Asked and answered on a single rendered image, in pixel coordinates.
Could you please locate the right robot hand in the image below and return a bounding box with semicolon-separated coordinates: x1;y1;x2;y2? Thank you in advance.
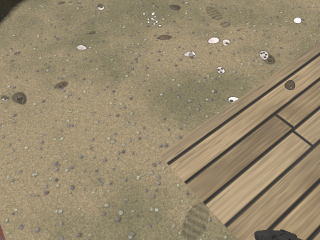
254;229;302;240

